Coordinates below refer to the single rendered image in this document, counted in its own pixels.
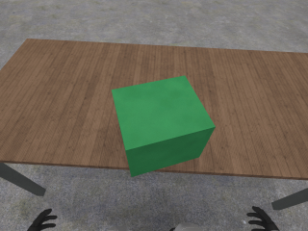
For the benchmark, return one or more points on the table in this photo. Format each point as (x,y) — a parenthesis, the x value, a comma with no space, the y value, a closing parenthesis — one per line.
(57,108)

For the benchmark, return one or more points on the carton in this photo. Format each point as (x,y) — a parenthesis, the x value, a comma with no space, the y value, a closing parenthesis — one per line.
(162,123)

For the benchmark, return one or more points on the left robot hand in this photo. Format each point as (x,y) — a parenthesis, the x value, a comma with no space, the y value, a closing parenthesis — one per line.
(38,225)

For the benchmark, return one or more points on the right robot hand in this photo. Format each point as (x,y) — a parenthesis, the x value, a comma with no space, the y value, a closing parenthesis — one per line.
(264,221)

